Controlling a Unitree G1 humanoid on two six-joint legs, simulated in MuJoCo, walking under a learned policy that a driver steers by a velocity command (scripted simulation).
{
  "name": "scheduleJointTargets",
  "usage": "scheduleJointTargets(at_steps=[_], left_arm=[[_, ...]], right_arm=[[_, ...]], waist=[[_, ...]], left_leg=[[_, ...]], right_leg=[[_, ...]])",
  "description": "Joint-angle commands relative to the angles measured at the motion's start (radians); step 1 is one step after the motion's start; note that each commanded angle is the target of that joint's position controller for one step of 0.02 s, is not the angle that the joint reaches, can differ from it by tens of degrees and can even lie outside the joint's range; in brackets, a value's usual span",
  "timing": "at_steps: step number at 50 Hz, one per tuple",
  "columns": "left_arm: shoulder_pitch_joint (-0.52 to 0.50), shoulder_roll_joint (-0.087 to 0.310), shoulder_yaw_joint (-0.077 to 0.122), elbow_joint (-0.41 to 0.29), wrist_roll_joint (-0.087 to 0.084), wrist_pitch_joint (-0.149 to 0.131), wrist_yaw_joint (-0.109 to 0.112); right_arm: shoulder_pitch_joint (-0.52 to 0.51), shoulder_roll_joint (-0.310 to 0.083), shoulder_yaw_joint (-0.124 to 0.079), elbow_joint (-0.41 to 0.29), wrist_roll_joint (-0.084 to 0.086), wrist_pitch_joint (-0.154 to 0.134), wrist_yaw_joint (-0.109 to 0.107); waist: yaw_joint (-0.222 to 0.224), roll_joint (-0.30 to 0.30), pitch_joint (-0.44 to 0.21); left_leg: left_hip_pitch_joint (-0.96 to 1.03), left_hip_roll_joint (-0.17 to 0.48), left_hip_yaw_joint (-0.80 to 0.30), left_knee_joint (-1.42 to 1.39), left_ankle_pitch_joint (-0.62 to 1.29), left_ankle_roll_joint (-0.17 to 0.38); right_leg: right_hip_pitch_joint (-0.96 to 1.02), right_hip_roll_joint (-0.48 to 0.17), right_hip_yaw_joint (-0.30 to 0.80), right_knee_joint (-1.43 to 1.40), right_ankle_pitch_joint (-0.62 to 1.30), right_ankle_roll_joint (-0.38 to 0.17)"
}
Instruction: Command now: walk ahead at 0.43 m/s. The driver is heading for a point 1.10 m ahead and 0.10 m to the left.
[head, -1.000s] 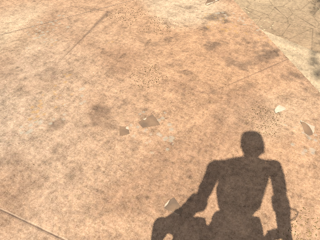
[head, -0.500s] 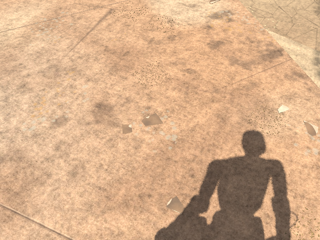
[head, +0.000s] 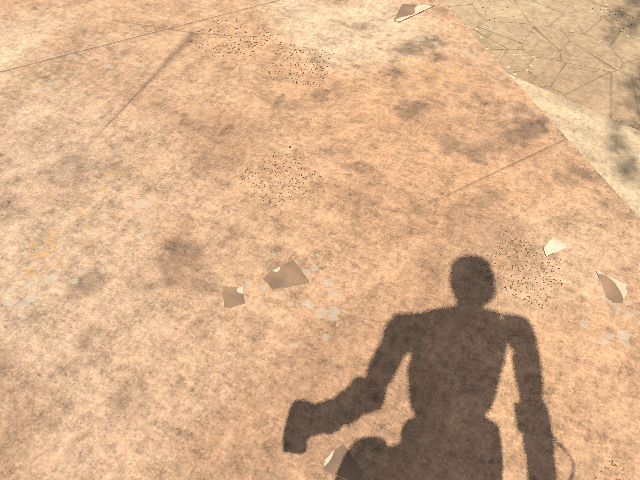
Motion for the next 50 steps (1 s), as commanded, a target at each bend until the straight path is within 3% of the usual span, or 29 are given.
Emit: scheduleJointTargets(at_steps=[1,3,6,8,9,10,11,12,13,14,15,17,18,20,23,27,32,34,35,36,37,38,39,40,41,42,44,46,50], left_arm=[[-0.182,-0.028,-0.02,-0.116,0.008,-0.005,-0.015],[-0.233,-0.002,-0.019,-0.146,0.005,0.004,-0.017],[-0.241,0.063,-0.003,-0.167,-0.001,0.008,-0.019],[-0.114,0.113,0.026,-0.138,0.0,0.006,-0.016],[0.042,0.147,0.049,-0.089,-0.005,0.01,-0.012],[0.212,0.203,0.068,-0.051,-0.001,0.015,-0.005],[0.313,0.289,0.083,-0.024,0.024,0.019,-0.009],[0.271,0.207,0.057,-0.024,0.017,0.017,-0.015],[0.163,0.153,0.041,-0.037,0.012,0.01,-0.015],[0.071,0.122,0.03,-0.06,0.016,0.004,-0.015],[0.013,0.1,0.024,-0.068,0.029,-0.001,-0.021],[-0.017,0.062,0.012,-0.055,0.039,-0.006,-0.025],[0.002,0.063,0.012,-0.042,0.035,-0.009,-0.024],[0.04,0.091,0.016,-0.021,0.033,-0.013,-0.013],[0.103,0.121,0.022,-0.003,0.032,-0.006,0.01],[0.181,0.139,0.023,0.015,0.019,0.005,0.024],[0.274,0.15,0.03,0.054,0.01,0.031,0.028],[0.269,0.163,0.037,0.055,0.01,0.043,0.03],[0.252,0.172,0.04,0.05,0.012,0.048,0.03],[0.228,0.172,0.039,0.042,0.015,0.054,0.029],[0.222,0.144,0.027,0.029,0.024,0.057,0.029],[0.307,0.052,-0.003,0.002,0.035,0.044,0.023],[0.354,-0.003,-0.023,0.019,0.028,0.018,0.015],[0.256,0.117,0.008,0.003,-0.004,-0.001,0.011],[0.171,0.145,0.015,-0.024,-0.017,-0.012,0.011],[0.129,0.138,0.018,-0.028,-0.007,-0.012,0.018],[0.148,0.098,0.024,-0.022,0.009,0.011,0.023],[0.165,0.06,0.022,-0.017,0.012,0.033,0.026],[0.027,0.064,0.028,-0.069,0.027,0.039,0.027]], right_arm=[[-0.007,-0.149,-0.018,-0.06,-0.003,0.006,-0.026],[0.014,-0.203,-0.034,-0.059,0.008,-0.002,-0.032],[0.011,-0.206,-0.046,-0.053,0.023,-0.003,-0.033],[-0.005,-0.217,-0.054,-0.06,0.009,0.011,-0.029],[-0.009,-0.206,-0.05,-0.067,0.0,0.022,-0.027],[-0.017,-0.184,-0.038,-0.094,-0.013,0.025,-0.023],[0.114,-0.018,0.003,-0.109,-0.007,0.005,-0.012],[0.074,-0.078,-0.009,-0.1,0.018,-0.026,-0.004],[-0.041,-0.152,-0.03,-0.143,0.048,-0.044,0.0],[-0.122,-0.175,-0.033,-0.164,0.049,-0.052,-0.005],[-0.152,-0.173,-0.042,-0.168,0.036,-0.048,-0.013],[-0.111,-0.139,-0.049,-0.159,0.024,-0.018,-0.019],[-0.105,-0.123,-0.049,-0.159,0.021,-0.006,-0.021],[-0.167,-0.135,-0.056,-0.188,0.012,0.005,-0.026],[-0.313,-0.142,-0.061,-0.24,0.001,0.001,-0.022],[-0.472,-0.117,-0.049,-0.282,0.008,-0.011,-0.003],[-0.598,-0.129,-0.041,-0.339,0.02,-0.02,0.027],[-0.582,-0.152,-0.046,-0.349,0.021,-0.026,0.036],[-0.537,-0.172,-0.055,-0.342,0.021,-0.028,0.038],[-0.43,-0.204,-0.073,-0.314,0.02,-0.03,0.036],[-0.246,-0.26,-0.099,-0.261,0.018,-0.029,0.028],[-0.084,-0.365,-0.124,-0.232,-0.007,-0.026,0.021],[-0.042,-0.345,-0.117,-0.212,-0.001,-0.021,0.029],[-0.094,-0.263,-0.091,-0.22,0.007,-0.022,0.027],[-0.194,-0.231,-0.08,-0.242,0.008,-0.022,0.024],[-0.268,-0.205,-0.071,-0.256,0.002,-0.021,0.025],[-0.318,-0.164,-0.06,-0.256,-0.013,-0.025,0.032],[-0.298,-0.172,-0.063,-0.237,-0.007,-0.031,0.032],[-0.232,-0.207,-0.072,-0.203,-0.005,-0.025,0.01]], waist=[[0.003,0.108,0.149],[0.005,0.14,0.151],[0.041,0.135,0.156],[0.118,0.151,0.047],[0.19,0.146,-0.049],[0.253,0.079,-0.165],[0.177,-0.231,-0.344],[0.185,-0.229,-0.33],[0.156,-0.175,-0.141],[0.127,-0.06,-0.065],[0.091,-0.013,-0.023],[0.029,-0.054,-0.006],[0.021,-0.056,0.008],[0.019,-0.043,0.051],[0.052,-0.016,0.08],[0.105,-0.018,0.088],[0.138,-0.02,0.112],[0.113,-0.038,0.094],[0.082,-0.056,0.063],[0.018,-0.063,-0.005],[-0.058,-0.048,-0.128],[-0.06,0.13,-0.309],[-0.046,0.282,-0.411],[-0.054,0.203,-0.286],[-0.031,0.151,-0.156],[-0.002,0.081,-0.085],[0.057,0.092,-0.03],[0.078,0.088,-0.009],[0.058,0.066,0.042]], left_leg=[[-0.1,0.177,-0.106,-0.177,0.327,0.137],[-0.157,0.2,-0.102,-0.226,0.294,0.145],[-0.051,0.248,-0.09,-0.184,0.421,0.125],[0.024,0.242,-0.045,0.018,0.8,0.092],[-0.01,0.204,-0.014,0.213,0.904,0.069],[-0.211,0.161,0.004,0.504,0.698,0.04],[-0.547,-0.037,0.005,0.918,0.025,-0.022],[-0.657,-0.034,-0.127,1.081,-0.207,0.002],[-0.754,0.023,-0.107,1.124,-0.149,0.025],[-0.714,0.082,-0.087,1.084,-0.05,0.038],[-0.658,0.121,-0.073,1.02,0.015,0.038],[-0.55,0.16,-0.075,0.935,0.057,0.038],[-0.539,0.165,-0.064,0.905,0.055,0.032],[-0.593,0.175,-0.05,0.825,0.113,0.012],[-0.705,0.179,-0.042,0.637,0.279,-0.015],[-0.652,0.128,0.011,0.379,0.447,-0.021],[-0.688,0.103,0.009,0.251,0.373,-0.001],[-0.643,0.086,0.017,0.22,0.292,0.025],[-0.561,0.061,0.038,0.21,0.255,0.041],[-0.406,0.026,0.069,0.192,0.248,0.065],[-0.136,0.044,0.048,0.216,0.27,0.103],[0.289,0.304,-0.32,0.225,0.223,0.234],[0.439,0.424,-0.699,0.059,0.063,0.318],[0.353,0.386,-0.626,0.025,0.0,0.261],[0.199,0.355,-0.478,0.003,0.069,0.223],[0.053,0.316,-0.369,-0.03,0.168,0.207],[-0.117,0.253,-0.24,-0.1,0.253,0.19],[-0.17,0.235,-0.175,-0.139,0.318,0.205],[-0.145,0.224,-0.103,-0.173,0.397,0.206]], right_leg=[[-0.058,-0.001,-0.017,-0.291,0.169,0.029],[0.074,0.025,-0.028,-0.396,0.234,0.034],[0.115,0.031,0.0,-0.497,0.254,-0.001],[0.275,0.074,-0.024,-0.488,0.201,-0.04],[0.465,0.098,-0.038,-0.49,0.184,-0.068],[0.748,-0.042,0.127,-0.481,0.117,-0.121],[1.035,-0.315,0.658,-0.64,-0.178,-0.292],[0.991,-0.329,0.876,-0.814,-0.273,-0.288],[0.839,-0.307,0.725,-0.82,-0.239,-0.238],[0.672,-0.272,0.57,-0.833,-0.11,-0.209],[0.535,-0.233,0.456,-0.853,0.011,-0.19],[0.404,-0.171,0.321,-0.904,0.083,-0.176],[0.369,-0.161,0.285,-0.927,0.103,-0.186],[0.341,-0.156,0.238,-0.965,0.125,-0.2],[0.4,-0.156,0.205,-0.982,0.169,-0.196],[0.445,-0.123,0.125,-0.977,0.21,-0.157],[0.634,-0.189,0.131,-0.899,0.246,-0.145],[0.691,-0.214,0.139,-0.842,0.339,-0.128],[0.7,-0.211,0.13,-0.785,0.475,-0.116],[0.686,-0.178,0.098,-0.655,0.652,-0.096],[0.583,-0.122,0.056,-0.436,0.67,-0.065],[0.223,-0.007,-0.002,-0.04,0.34,-0.002],[-0.014,0.118,0.101,0.174,-0.313,0.021],[-0.122,0.051,0.167,0.267,-0.295,-0.001],[-0.15,-0.003,0.134,0.252,-0.195,-0.014],[-0.108,-0.046,0.112,0.198,-0.108,-0.011],[0.004,-0.095,0.113,0.108,-0.02,-0.002],[0.023,-0.101,0.1,0.058,0.011,0.013],[-0.092,-0.105,0.091,-0.145,0.193,0.045]])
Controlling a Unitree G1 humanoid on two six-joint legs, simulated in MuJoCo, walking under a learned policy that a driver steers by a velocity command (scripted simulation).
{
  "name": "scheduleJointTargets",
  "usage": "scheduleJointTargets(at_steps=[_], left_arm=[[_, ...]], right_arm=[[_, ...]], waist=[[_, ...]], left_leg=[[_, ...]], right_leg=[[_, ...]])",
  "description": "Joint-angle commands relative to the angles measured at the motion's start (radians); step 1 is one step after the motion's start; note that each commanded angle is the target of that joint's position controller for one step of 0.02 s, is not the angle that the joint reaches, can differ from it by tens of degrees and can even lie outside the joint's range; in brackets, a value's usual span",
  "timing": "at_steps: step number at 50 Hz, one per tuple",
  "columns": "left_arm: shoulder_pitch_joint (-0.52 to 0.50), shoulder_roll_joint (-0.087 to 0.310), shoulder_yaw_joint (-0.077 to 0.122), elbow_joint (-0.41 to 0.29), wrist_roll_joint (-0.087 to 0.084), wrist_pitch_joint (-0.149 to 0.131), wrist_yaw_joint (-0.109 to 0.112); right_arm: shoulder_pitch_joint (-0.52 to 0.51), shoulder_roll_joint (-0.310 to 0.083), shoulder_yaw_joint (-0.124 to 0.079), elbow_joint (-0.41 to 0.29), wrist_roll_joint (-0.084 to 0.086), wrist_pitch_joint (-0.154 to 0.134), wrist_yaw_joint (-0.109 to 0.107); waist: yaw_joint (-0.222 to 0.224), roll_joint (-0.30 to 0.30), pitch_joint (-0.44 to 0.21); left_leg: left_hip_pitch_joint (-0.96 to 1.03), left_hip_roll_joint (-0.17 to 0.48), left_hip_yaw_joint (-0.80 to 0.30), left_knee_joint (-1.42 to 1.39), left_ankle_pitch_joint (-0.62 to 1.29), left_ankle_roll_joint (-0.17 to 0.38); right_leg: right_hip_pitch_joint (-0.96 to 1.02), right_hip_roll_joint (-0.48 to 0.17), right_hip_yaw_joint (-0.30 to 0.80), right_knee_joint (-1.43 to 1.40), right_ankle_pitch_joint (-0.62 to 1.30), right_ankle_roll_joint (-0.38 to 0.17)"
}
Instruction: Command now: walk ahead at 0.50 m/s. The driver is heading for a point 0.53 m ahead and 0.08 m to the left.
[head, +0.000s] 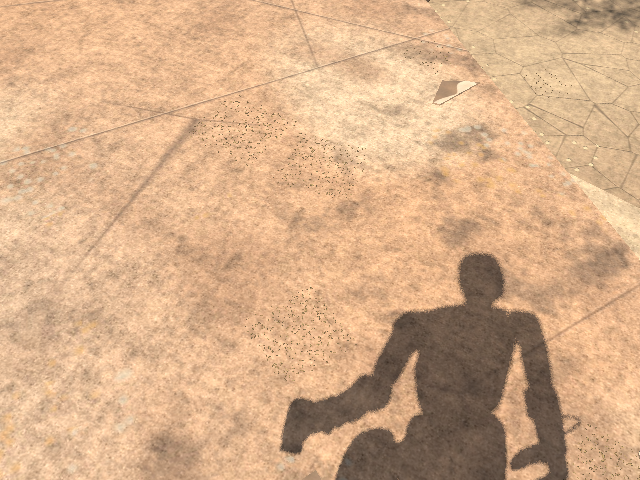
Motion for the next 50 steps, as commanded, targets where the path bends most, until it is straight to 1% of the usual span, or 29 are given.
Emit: scheduleJointTargets(at_steps=[1,5,9,12,13,14,15,16,17,18,19,20,22,24,26,30,34,37,39,40,41,42,43,44,45,46,47,48,50], left_arm=[[-0.018,0.032,0.009,-0.053,0.008,-0.004,-0.002],[-0.163,0.014,-0.002,-0.092,0.0,-0.014,-0.017],[-0.255,0.025,-0.006,-0.135,-0.007,-0.022,-0.038],[-0.218,0.06,0.006,-0.139,-0.009,-0.032,-0.05],[-0.146,0.084,0.019,-0.122,-0.008,-0.033,-0.049],[0.009,0.125,0.043,-0.072,-0.006,-0.032,-0.044],[0.197,0.195,0.066,-0.029,0.005,-0.031,-0.035],[0.289,0.273,0.084,-0.001,0.008,-0.024,-0.035],[0.277,0.179,0.055,-0.005,-0.001,-0.024,-0.036],[0.185,0.136,0.041,-0.021,-0.003,-0.027,-0.033],[0.098,0.105,0.031,-0.043,0.004,-0.029,-0.03],[0.043,0.073,0.023,-0.049,0.012,-0.032,-0.032],[0.019,0.041,0.015,-0.036,0.026,-0.043,-0.036],[0.04,0.062,0.021,-0.015,0.026,-0.051,-0.03],[0.058,0.086,0.029,-0.002,0.029,-0.053,-0.017],[0.067,0.095,0.028,0.003,0.027,-0.048,0.001],[0.134,0.097,0.02,0.039,0.016,-0.027,0.013],[0.156,0.126,0.025,0.063,0.002,0.0,0.014],[0.116,0.147,0.032,0.06,-0.007,0.013,0.018],[0.104,0.141,0.03,0.058,-0.008,0.018,0.018],[0.139,0.12,0.021,0.046,0.012,0.012,0.016],[0.263,-0.005,-0.022,0.048,0.036,0.0,-0.001],[0.301,0.01,-0.02,0.088,0.012,-0.006,-0.014],[0.222,0.07,-0.003,0.067,-0.025,-0.002,-0.018],[0.121,0.078,0.0,0.044,-0.027,0.009,-0.006],[0.073,0.076,0.006,0.041,-0.012,0.025,0.011],[0.083,0.069,0.008,0.046,-0.004,0.047,0.024],[0.104,0.047,0.004,0.053,0.001,0.062,0.031],[0.133,0.019,-0.001,0.069,0.007,0.075,0.042]], right_arm=[[-0.014,-0.144,-0.028,-0.045,0.004,-0.009,-0.018],[0.052,-0.161,-0.03,-0.015,0.015,-0.003,-0.029],[0.109,-0.166,-0.037,0.024,0.022,0.015,-0.034],[0.088,-0.184,-0.047,0.027,0.024,0.031,-0.041],[0.066,-0.192,-0.048,0.022,0.023,0.036,-0.041],[0.053,-0.174,-0.041,0.017,0.02,0.042,-0.041],[0.061,-0.144,-0.025,-0.005,0.006,0.042,-0.042],[0.191,-0.006,0.015,-0.011,0.004,0.02,-0.027],[0.141,-0.082,0.001,0.001,0.025,-0.007,-0.023],[0.041,-0.152,-0.018,-0.034,0.051,-0.024,-0.02],[-0.014,-0.155,-0.019,-0.044,0.056,-0.028,-0.026],[-0.043,-0.147,-0.025,-0.045,0.043,-0.021,-0.033],[0.002,-0.106,-0.03,-0.031,0.038,0.012,-0.037],[0.006,-0.075,-0.029,-0.032,0.04,0.035,-0.039],[-0.047,-0.08,-0.033,-0.053,0.035,0.045,-0.04],[-0.137,-0.074,-0.035,-0.085,0.028,0.038,-0.025],[-0.282,-0.023,-0.009,-0.143,0.004,0.03,-0.004],[-0.285,-0.044,-0.01,-0.162,0.007,0.029,0.011],[-0.187,-0.098,-0.029,-0.143,0.002,0.025,0.016],[-0.083,-0.137,-0.048,-0.109,-0.001,0.02,0.013],[0.003,-0.218,-0.067,-0.091,-0.016,0.022,-0.001],[0.035,-0.255,-0.061,-0.083,-0.039,0.032,-0.013],[0.049,-0.166,-0.031,-0.082,-0.02,0.034,-0.01],[-0.014,-0.149,-0.03,-0.09,-0.003,0.04,-0.007],[-0.102,-0.128,-0.025,-0.104,0.006,0.041,-0.009],[-0.169,-0.1,-0.014,-0.113,0.002,0.041,-0.013],[-0.22,-0.089,-0.009,-0.117,-0.005,0.042,-0.017],[-0.246,-0.106,-0.016,-0.118,-0.017,0.048,-0.017],[-0.246,-0.114,-0.02,-0.112,-0.031,0.053,-0.024]], waist=[[0.029,0.094,0.027],[-0.017,0.094,0.058],[-0.034,0.094,0.088],[0.009,0.116,0.051],[0.053,0.131,0.003],[0.127,0.119,-0.088],[0.187,0.037,-0.233],[0.129,-0.224,-0.369],[0.157,-0.175,-0.378],[0.144,-0.13,-0.225],[0.114,-0.043,-0.144],[0.086,-0.002,-0.079],[0.036,-0.04,-0.051],[0.023,-0.036,-0.016],[0.028,-0.016,0.013],[0.046,-0.011,0.034],[0.089,0.007,0.069],[0.077,-0.025,0.039],[0.008,-0.052,-0.024],[-0.047,-0.025,-0.082],[-0.061,0.062,-0.192],[0.001,0.28,-0.351],[-0.003,0.208,-0.5],[-0.012,0.178,-0.402],[-0.005,0.115,-0.263],[0.015,0.073,-0.173],[0.053,0.088,-0.134],[0.074,0.118,-0.115],[0.081,0.142,-0.137]], left_leg=[[0.005,0.262,-0.167,-0.16,0.221,0.145],[0.028,0.243,-0.115,-0.173,0.171,0.121],[0.176,0.304,-0.127,-0.119,0.199,0.116],[0.248,0.332,-0.131,-0.027,0.374,0.092],[0.244,0.317,-0.114,0.059,0.542,0.078],[0.195,0.264,-0.076,0.238,0.64,0.052],[-0.006,0.205,-0.035,0.531,0.427,0.017],[-0.427,0.013,-0.041,0.91,-0.196,-0.056],[-0.553,0.023,-0.188,1.048,-0.427,-0.041],[-0.628,0.079,-0.184,1.076,-0.362,-0.022],[-0.598,0.136,-0.161,1.035,-0.265,-0.018],[-0.553,0.169,-0.152,0.97,-0.204,-0.021],[-0.444,0.205,-0.167,0.902,-0.143,-0.022],[-0.451,0.211,-0.173,0.86,-0.105,-0.03],[-0.524,0.208,-0.194,0.791,-0.014,-0.041],[-0.553,0.182,-0.173,0.581,0.201,-0.048],[-0.452,0.138,-0.056,0.365,0.275,-0.046],[-0.428,0.104,-0.039,0.3,0.171,-0.022],[-0.307,0.061,-0.023,0.243,0.127,0.012],[-0.165,0.036,-0.011,0.157,0.251,0.036],[0.09,0.158,-0.132,0.221,0.711,0.08],[0.455,0.438,-0.464,0.296,1.128,0.293],[0.468,0.486,-0.558,0.269,1.139,0.366],[0.361,0.433,-0.464,0.213,0.904,0.332],[0.226,0.375,-0.386,0.166,0.7,0.267],[0.077,0.342,-0.336,0.116,0.573,0.225],[-0.059,0.308,-0.284,0.075,0.488,0.194],[-0.144,0.286,-0.255,0.046,0.417,0.179],[-0.191,0.271,-0.23,0.022,0.356,0.181]], right_leg=[[-0.059,-0.019,0.01,-0.154,0.166,0.018],[-0.001,0.027,-0.034,-0.37,0.302,0.015],[-0.046,0.04,-0.022,-0.458,0.238,-0.011],[0.044,0.07,-0.043,-0.493,0.123,-0.048],[0.162,0.104,-0.074,-0.501,0.101,-0.066],[0.375,0.133,-0.096,-0.512,0.116,-0.094],[0.691,-0.012,0.069,-0.476,0.135,-0.155],[1.054,-0.248,0.554,-0.573,-0.061,-0.326],[1.059,-0.253,0.693,-0.684,-0.156,-0.315],[0.933,-0.221,0.541,-0.698,-0.126,-0.263],[0.78,-0.193,0.403,-0.718,-0.033,-0.231],[0.646,-0.16,0.306,-0.752,0.046,-0.211],[0.517,-0.119,0.19,-0.816,0.083,-0.186],[0.467,-0.115,0.112,-0.863,0.119,-0.192],[0.478,-0.118,0.055,-0.887,0.16,-0.19],[0.515,-0.087,-0.079,-0.899,0.225,-0.149],[0.529,-0.07,-0.165,-0.831,0.503,-0.132],[0.652,-0.112,-0.151,-0.722,0.646,-0.126],[0.698,-0.11,-0.14,-0.583,0.775,-0.095],[0.69,-0.065,-0.162,-0.436,0.756,-0.061],[0.537,-0.007,-0.181,-0.227,0.507,-0.011],[0.197,0.144,-0.155,0.147,-0.338,0.058],[0.195,0.142,0.057,0.267,-0.563,0.074],[0.134,0.103,0.062,0.28,-0.534,0.072],[0.082,0.069,0.032,0.231,-0.481,0.07],[0.099,0.044,0.027,0.156,-0.427,0.075],[0.189,0.027,0.024,0.067,-0.386,0.078],[0.26,0.039,0.001,-0.023,-0.351,0.082],[0.349,0.057,-0.021,-0.145,-0.3,0.082]])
